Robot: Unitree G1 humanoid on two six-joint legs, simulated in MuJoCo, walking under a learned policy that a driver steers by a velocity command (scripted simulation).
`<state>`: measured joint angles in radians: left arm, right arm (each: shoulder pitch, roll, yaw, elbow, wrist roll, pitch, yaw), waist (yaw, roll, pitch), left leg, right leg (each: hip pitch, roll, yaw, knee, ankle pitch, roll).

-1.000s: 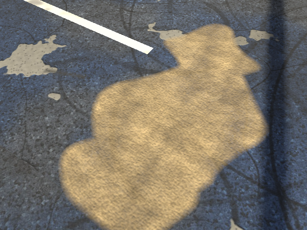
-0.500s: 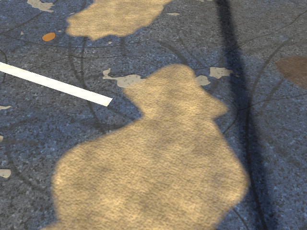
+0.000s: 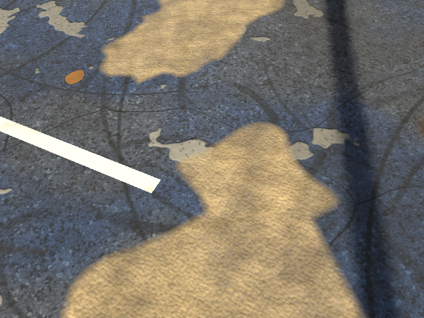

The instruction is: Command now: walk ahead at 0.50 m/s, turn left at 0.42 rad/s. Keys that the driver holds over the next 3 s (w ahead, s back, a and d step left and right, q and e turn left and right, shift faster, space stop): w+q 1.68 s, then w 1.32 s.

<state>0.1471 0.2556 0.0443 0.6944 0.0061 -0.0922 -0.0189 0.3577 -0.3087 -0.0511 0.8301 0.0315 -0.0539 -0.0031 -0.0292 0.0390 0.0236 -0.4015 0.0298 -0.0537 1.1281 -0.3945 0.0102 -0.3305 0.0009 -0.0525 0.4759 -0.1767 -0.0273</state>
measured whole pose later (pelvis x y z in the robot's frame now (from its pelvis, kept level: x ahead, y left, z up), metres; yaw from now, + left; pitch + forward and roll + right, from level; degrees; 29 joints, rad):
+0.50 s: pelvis +0.26 +0.08 -0.01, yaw +18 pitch +1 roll -1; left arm 0.24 0.30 0.06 0.81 -0.02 -0.10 0.00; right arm 0.18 -0.30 -0.07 0.66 0.02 -0.04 0.04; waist 0.01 0.00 0.07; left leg -0.41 -0.07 0.02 0.58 -0.19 0.09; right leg -0.33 -0.05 0.00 1.19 -0.44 0.01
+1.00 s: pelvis +0.54 +0.13 +0.00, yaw +35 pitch +1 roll -1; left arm 0.14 0.27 0.06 0.73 0.01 -0.10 -0.02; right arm 0.34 -0.31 -0.07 0.70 0.03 -0.02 -0.02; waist -0.02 0.04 0.02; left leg -0.39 -0.03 -0.10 1.17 -0.42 0.02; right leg -0.34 0.03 -0.03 0.50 -0.18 -0.02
